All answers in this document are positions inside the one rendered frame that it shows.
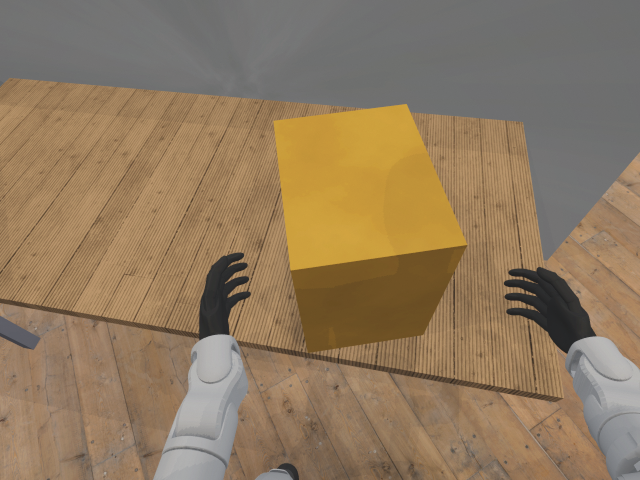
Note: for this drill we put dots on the table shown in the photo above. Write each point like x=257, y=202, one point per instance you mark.
x=116, y=202

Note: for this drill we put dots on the right robot hand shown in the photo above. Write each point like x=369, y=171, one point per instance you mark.
x=560, y=312

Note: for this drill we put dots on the robot left forearm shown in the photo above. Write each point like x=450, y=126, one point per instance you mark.
x=201, y=438

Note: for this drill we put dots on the carton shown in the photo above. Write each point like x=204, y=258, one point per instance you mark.
x=372, y=239

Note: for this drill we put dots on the robot left shin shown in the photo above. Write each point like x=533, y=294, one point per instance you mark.
x=279, y=471

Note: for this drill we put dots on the left robot hand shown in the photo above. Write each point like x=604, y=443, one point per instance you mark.
x=215, y=307

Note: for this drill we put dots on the robot right forearm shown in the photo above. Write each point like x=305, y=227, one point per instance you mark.
x=608, y=385

